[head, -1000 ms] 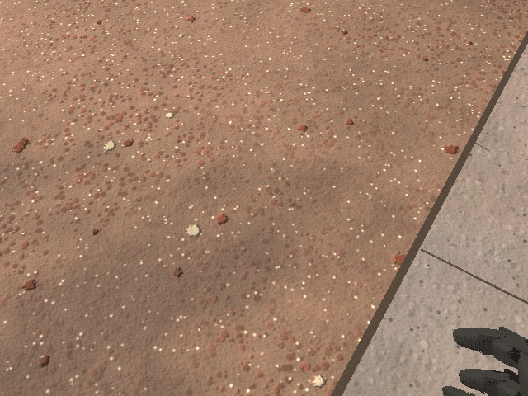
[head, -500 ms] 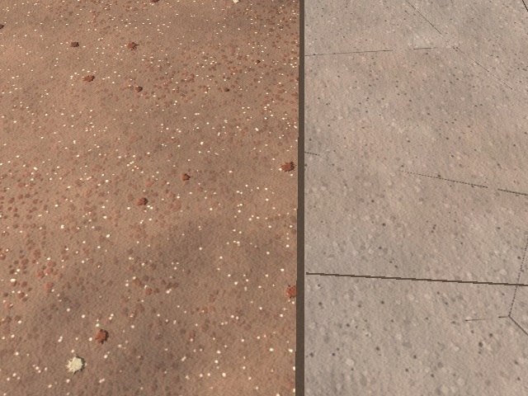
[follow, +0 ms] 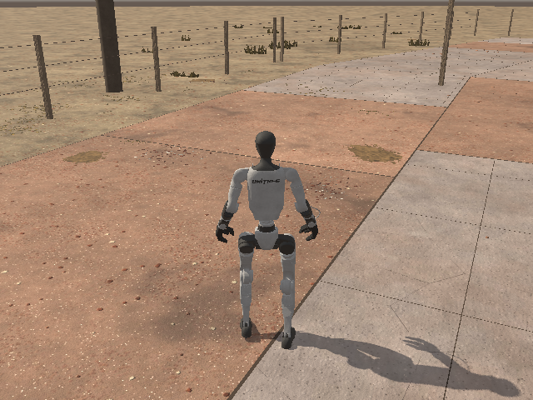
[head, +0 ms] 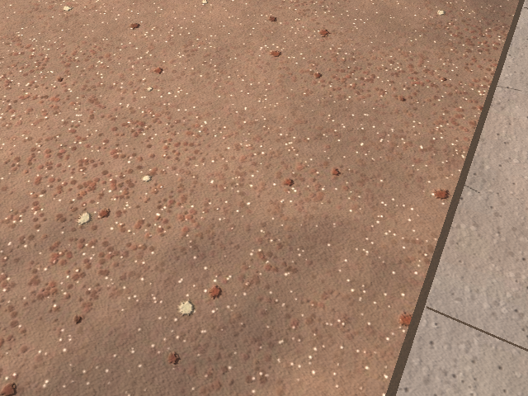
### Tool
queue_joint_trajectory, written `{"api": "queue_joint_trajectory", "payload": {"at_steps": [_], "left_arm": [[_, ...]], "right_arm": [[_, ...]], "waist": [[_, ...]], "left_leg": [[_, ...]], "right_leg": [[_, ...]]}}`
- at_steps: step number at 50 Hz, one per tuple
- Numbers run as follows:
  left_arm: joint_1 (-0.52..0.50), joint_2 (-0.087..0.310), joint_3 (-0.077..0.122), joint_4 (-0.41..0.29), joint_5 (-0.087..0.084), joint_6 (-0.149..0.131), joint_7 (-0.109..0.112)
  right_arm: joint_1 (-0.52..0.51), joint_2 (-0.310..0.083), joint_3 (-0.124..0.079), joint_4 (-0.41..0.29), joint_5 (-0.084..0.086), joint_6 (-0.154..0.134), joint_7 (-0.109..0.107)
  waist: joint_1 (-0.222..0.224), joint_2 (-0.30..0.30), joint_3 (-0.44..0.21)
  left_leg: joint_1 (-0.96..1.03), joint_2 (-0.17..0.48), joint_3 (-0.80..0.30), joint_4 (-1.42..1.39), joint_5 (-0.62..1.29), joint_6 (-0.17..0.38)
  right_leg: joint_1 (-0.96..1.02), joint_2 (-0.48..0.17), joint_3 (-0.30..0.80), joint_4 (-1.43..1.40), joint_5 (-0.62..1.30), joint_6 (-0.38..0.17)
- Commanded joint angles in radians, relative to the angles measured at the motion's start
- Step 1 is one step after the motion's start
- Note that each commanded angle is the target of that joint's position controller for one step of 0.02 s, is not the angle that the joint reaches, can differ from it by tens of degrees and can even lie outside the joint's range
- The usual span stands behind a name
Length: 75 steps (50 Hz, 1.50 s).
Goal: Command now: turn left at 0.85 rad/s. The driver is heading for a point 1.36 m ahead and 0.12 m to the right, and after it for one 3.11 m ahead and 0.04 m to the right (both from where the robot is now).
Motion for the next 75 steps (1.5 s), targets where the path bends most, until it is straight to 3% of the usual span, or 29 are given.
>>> {"api": "queue_joint_trajectory", "payload": {"at_steps": [1, 2, 3, 4, 5, 7, 15, 19, 24, 25, 26, 27, 29, 31, 37, 45, 47, 48, 49, 52, 56, 60, 62, 63, 64, 65, 66, 68, 75], "left_arm": [[-0.013, 0.185, 0.064, -0.041, -0.032, -0.028, -0.016], [0.033, 0.152, 0.058, -0.018, -0.029, -0.037, -0.024], [0.038, 0.108, 0.044, -0.054, 0.013, -0.045, -0.027], [-0.033, 0.072, 0.025, -0.116, 0.044, -0.051, -0.021], [-0.097, 0.134, 0.04, -0.107, 0.028, -0.047, -0.016], [-0.078, 0.136, 0.044, -0.086, 0.01, -0.04, 0.003], [0.045, 0.047, -0.003, 0.002, 0.005, -0.012, -0.013], [0.0, 0.15, 0.02, -0.042, -0.016, -0.008, -0.019], [0.103, 0.113, 0.019, -0.037, -0.018, -0.015, -0.035], [0.117, 0.132, 0.026, -0.039, -0.013, -0.016, -0.035], [0.148, 0.229, 0.054, -0.046, -0.007, -0.02, -0.023], [0.172, 0.285, 0.07, -0.054, 0.0, -0.026, -0.021], [0.192, 0.228, 0.06, -0.056, 0.02, -0.051, -0.017], [0.094, 0.199, 0.057, -0.083, -0.019, -0.043, -0.003], [0.079, 0.208, 0.071, -0.118, -0.02, 0.011, 0.029], [-0.02, 0.194, 0.071, -0.172, -0.036, 0.032, 0.015], [0.102, 0.121, 0.051, -0.181, -0.018, 0.027, 0.008], [0.11, 0.205, 0.072, -0.171, -0.002, 0.014, 0.006], [0.091, 0.252, 0.085, -0.146, -0.007, 0.013, 0.005], [0.078, 0.176, 0.061, -0.124, -0.004, 0.025, 0.004], [0.016, 0.044, -0.001, -0.14, 0.02, 0.006, 0.004], [0.016, 0.112, 0.025, -0.115, -0.005, -0.002, 0.008], [0.073, 0.142, 0.037, -0.094, -0.007, -0.008, 0.013], [0.121, 0.179, 0.046, -0.092, 0.003, -0.007, 0.021], [0.116, 0.261, 0.068, -0.078, 0.028, 0.004, 0.026], [0.092, 0.215, 0.062, -0.088, 0.045, 0.008, 0.021], [0.063, 0.152, 0.041, -0.107, 0.051, 0.002, 0.02], [-0.037, 0.101, 0.026, -0.118, 0.026, -0.013, 0.024], [-0.02, 0.164, 0.057, -0.084, 0.014, -0.01, 0.02]], "right_arm": [[0.041, -0.098, -0.04, -0.077, -0.002, 0.003, 0.002], [0.125, -0.143, -0.063, -0.052, -0.008, 0.002, -0.015], [0.2, -0.291, -0.104, -0.059, -0.007, -0.005, -0.039], [0.156, -0.339, -0.1, -0.097, -0.047, -0.031, -0.033], [0.141, -0.263, -0.082, -0.096, -0.046, -0.053, -0.02], [0.032, -0.197, -0.06, -0.087, -0.011, -0.063, -0.035], [-0.07, -0.039, 0.022, -0.044, -0.056, -0.062, -0.058], [-0.061, -0.141, -0.006, -0.002, -0.057, -0.059, -0.05], [-0.088, -0.133, -0.017, 0.013, -0.019, -0.041, -0.074], [-0.072, -0.119, -0.019, 0.021, -0.014, -0.041, -0.077], [-0.061, -0.089, -0.018, 0.0, -0.038, -0.047, -0.079], [-0.175, -0.066, -0.01, -0.055, -0.056, -0.056, -0.079], [-0.19, -0.058, -0.012, -0.053, -0.039, -0.065, -0.073], [-0.165, -0.066, -0.019, -0.031, -0.035, -0.064, -0.071], [-0.165, -0.027, -0.011, -0.007, -0.022, -0.083, -0.051], [-0.026, -0.103, -0.05, 0.05, -0.015, -0.112, -0.036], [-0.051, -0.211, -0.065, 0.032, -0.06, -0.099, -0.043], [-0.081, -0.175, -0.058, 0.016, -0.075, -0.105, -0.041], [-0.118, -0.116, -0.041, 0.003, -0.065, -0.107, -0.046], [-0.118, -0.086, -0.021, 0.015, -0.03, -0.094, -0.064], [-0.059, -0.043, 0.008, 0.06, -0.036, -0.091, -0.05], [0.005, -0.187, -0.035, 0.068, -0.001, -0.071, -0.035], [-0.002, -0.179, -0.035, 0.06, 0.022, -0.073, -0.041], [-0.006, -0.142, -0.025, 0.052, 0.017, -0.082, -0.043], [-0.012, -0.075, -0.01, 0.025, 0.011, -0.093, -0.042], [0.004, -0.095, -0.014, 0.033, 0.011, -0.095, -0.042], [0.017, -0.144, -0.036, 0.042, 0.008, -0.088, -0.041], [0.074, -0.124, -0.047, 0.068, 0.007, -0.049, -0.048], [-0.035, -0.051, -0.013, -0.043, 0.001, -0.02, -0.005]], "waist": [[-0.029, -0.141, -0.117], [-0.063, -0.051, -0.157], [-0.074, 0.233, -0.18], [-0.067, 0.353, -0.297], [-0.118, 0.179, -0.298], [-0.038, 0.072, -0.166], [-0.015, 0.132, -0.192], [-0.052, 0.158, -0.062], [-0.002, 0.105, -0.082], [0.003, 0.062, -0.08], [-0.024, -0.151, -0.107], [0.018, -0.314, -0.081], [0.034, -0.161, -0.15], [-0.005, -0.07, -0.144], [0.001, -0.121, -0.181], [-0.043, -0.182, -0.172], [0.051, 0.242, -0.165], [0.048, 0.228, -0.124], [0.043, 0.143, -0.097], [0.017, 0.1, -0.063], [-0.006, 0.149, -0.123], [-0.026, 0.207, -0.096], [0.004, 0.176, -0.123], [0.016, 0.112, -0.172], [-0.011, -0.154, -0.161], [0.012, -0.252, -0.163], [0.017, -0.208, -0.145], [-0.038, -0.15, -0.104], [0.02, -0.157, -0.101]], "left_leg": [[0.122, -0.052, 0.062, -0.208, 0.1, 0.068], [0.3, -0.077, 0.018, -0.311, 0.248, 0.117], [0.551, 0.137, -0.328, -0.338, 0.759, 0.235], [0.582, 0.33, -0.674, -0.365, 0.8, 0.468], [0.537, 0.309, -0.595, -0.41, 0.642, 0.458], [0.398, 0.193, -0.434, -0.419, 0.431, 0.332], [0.207, 0.109, -0.187, -0.422, 0.383, 0.277], [0.182, 0.176, -0.247, -0.447, 0.2, 0.309], [0.292, 0.209, -0.213, -0.312, 0.457, 0.268], [0.272, 0.16, -0.161, -0.239, 0.384, 0.211], [0.161, 0.034, -0.034, -0.012, 0.223, 0.116], [-0.112, -0.165, -0.003, 0.175, -0.171, 0.031], [-0.229, -0.133, -0.17, 0.427, -0.296, 0.034], [-0.247, -0.101, -0.181, 0.374, -0.162, 0.023], [-0.099, -0.151, -0.16, 0.049, -0.033, -0.023], [0.26, -0.117, -0.161, -0.431, 0.195, 0.026], [0.393, 0.266, -0.6, -0.496, 0.317, 0.252], [0.317, 0.343, -0.668, -0.512, 0.307, 0.334], [0.267, 0.284, -0.549, -0.496, 0.266, 0.321], [0.249, 0.155, -0.352, -0.479, 0.28, 0.279], [0.294, 0.091, -0.28, -0.449, 0.39, 0.276], [0.301, 0.091, -0.388, -0.4, 0.47, 0.281], [0.243, 0.075, -0.429, -0.368, 0.453, 0.23], [0.133, 0.045, -0.399, -0.306, 0.342, 0.178], [-0.047, -0.07, -0.225, -0.161, 0.104, 0.101], [-0.109, -0.113, -0.115, 0.013, -0.221, 0.052], [-0.147, -0.082, -0.113, 0.237, -0.303, 0.017], [-0.179, -0.043, -0.119, 0.374, -0.216, -0.019], [-0.084, 0.008, -0.011, 0.09, -0.039, -0.026]], "right_leg": [[0.072, -0.226, 0.072, 0.052, 0.582, -0.134], [-0.023, -0.167, 0.011, 0.218, 0.53, -0.068], [-0.35, -0.045, -0.034, 0.539, 0.035, 0.036], [-0.558, 0.096, 0.146, 0.763, -0.378, 0.075], [-0.571, 0.067, 0.259, 0.814, -0.344, 0.058], [-0.561, 0.034, 0.267, 0.717, -0.167, 0.028], [-0.199, 0.001, 0.202, 0.353, 0.065, 0.064], [-0.224, 0.03, 0.164, 0.292, -0.031, 0.027], [-0.189, 0.051, 0.125, 0.113, 0.042, -0.03], [-0.143, 0.045, 0.176, 0.009, 0.199, -0.063], [-0.047, -0.093, 0.424, -0.062, 0.527, -0.139], [0.062, -0.236, 0.725, -0.136, 0.691, -0.323], [0.167, -0.227, 0.702, -0.138, 0.644, -0.345], [0.163, -0.152, 0.596, -0.113, 0.6, -0.262], [0.118, -0.058, 0.595, -0.091, 0.522, -0.226], [-0.072, 0.044, 0.711, -0.008, 0.266, -0.133], [-0.374, 0.266, 0.44, 0.359, -0.329, -0.031], [-0.422, 0.172, 0.412, 0.568, -0.304, 0.007], [-0.405, 0.139, 0.389, 0.649, -0.227, 0.021], [-0.407, 0.136, 0.34, 0.738, -0.099, 0.058], [-0.235, 0.088, 0.286, 0.359, -0.124, 0.07], [-0.099, 0.161, 0.21, -0.001, -0.016, 0.064], [0.056, 0.129, 0.246, -0.177, 0.148, 0.009], [0.199, 0.022, 0.296, -0.138, 0.269, -0.032], [0.23, -0.138, 0.429, -0.099, 0.443, -0.14], [0.199, -0.27, 0.524, -0.137, 0.567, -0.257], [0.173, -0.308, 0.522, -0.148, 0.657, -0.302], [0.137, -0.225, 0.374, -0.131, 0.645, -0.24], [0.133, -0.211, 0.177, -0.129, 0.597, -0.223]]}}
